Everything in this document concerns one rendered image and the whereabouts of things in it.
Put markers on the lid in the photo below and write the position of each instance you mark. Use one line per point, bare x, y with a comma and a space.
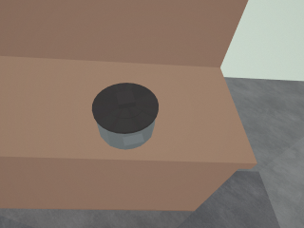
128, 120

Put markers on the pot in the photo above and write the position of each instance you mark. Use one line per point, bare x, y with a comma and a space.
129, 140

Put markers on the table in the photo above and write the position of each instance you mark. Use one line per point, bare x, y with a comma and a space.
56, 56

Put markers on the knob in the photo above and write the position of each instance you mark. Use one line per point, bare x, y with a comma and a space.
125, 99

